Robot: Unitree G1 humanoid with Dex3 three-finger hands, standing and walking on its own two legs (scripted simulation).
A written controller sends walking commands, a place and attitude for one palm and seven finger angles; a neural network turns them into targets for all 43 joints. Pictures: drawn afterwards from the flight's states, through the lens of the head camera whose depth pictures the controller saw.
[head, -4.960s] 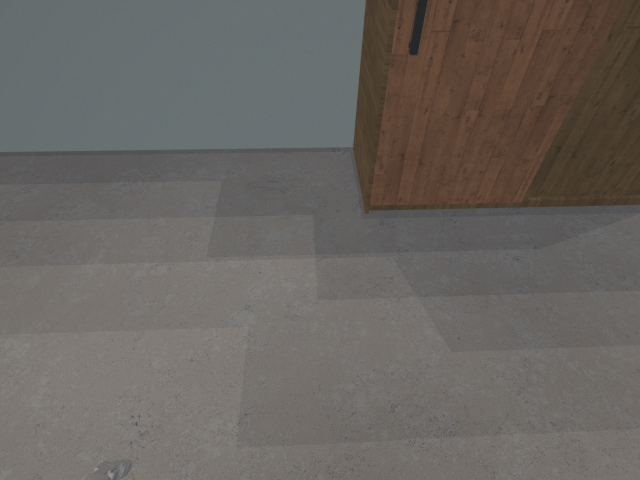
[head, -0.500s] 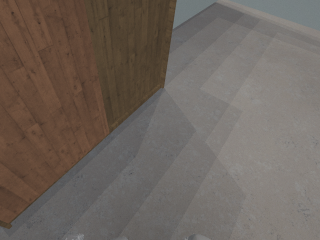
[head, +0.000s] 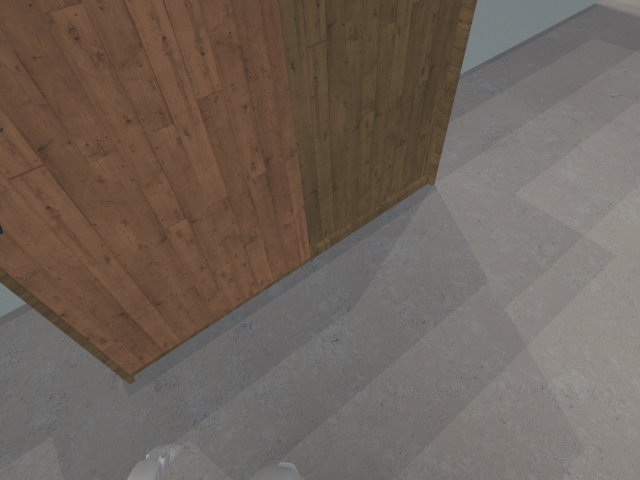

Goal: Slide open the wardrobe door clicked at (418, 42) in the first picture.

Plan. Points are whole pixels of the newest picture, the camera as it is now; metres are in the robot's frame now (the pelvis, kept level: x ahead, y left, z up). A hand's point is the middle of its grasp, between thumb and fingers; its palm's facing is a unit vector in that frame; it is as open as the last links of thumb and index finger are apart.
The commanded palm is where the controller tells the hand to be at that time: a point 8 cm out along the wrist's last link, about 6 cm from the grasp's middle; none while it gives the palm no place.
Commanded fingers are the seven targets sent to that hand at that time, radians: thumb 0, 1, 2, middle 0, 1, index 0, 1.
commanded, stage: turn to face it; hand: left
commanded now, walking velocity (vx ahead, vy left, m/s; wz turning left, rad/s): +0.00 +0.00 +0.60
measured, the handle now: out of the picture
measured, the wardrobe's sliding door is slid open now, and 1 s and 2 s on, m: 0.00 0.00 0.00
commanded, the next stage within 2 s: take the last steps up to it in 1.02 s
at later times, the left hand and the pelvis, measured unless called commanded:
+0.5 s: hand out of the picture -0.08 +0.26 -0.18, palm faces +0.35 -0.90 -0.26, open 7.4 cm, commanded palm none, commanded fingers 0.00 0.90 0.90 -0.20 -0.30 -0.20 -0.30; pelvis -0.04 +0.03 +0.00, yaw +19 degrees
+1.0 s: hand out of the picture -0.03 +0.21 -0.13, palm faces +0.50 -0.81 -0.30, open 7.4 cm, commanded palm none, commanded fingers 0.00 0.90 0.90 -0.20 -0.30 -0.20 -0.30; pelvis -0.04 -0.02 +0.00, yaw +33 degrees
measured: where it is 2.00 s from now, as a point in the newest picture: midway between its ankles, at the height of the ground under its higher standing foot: outside the picture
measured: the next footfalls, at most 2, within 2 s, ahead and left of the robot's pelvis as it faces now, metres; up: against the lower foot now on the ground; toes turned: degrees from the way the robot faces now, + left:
left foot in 0.40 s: -0.04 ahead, +0.14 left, +0.00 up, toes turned +22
right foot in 0.92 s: +0.05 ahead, -0.09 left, +0.00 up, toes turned +28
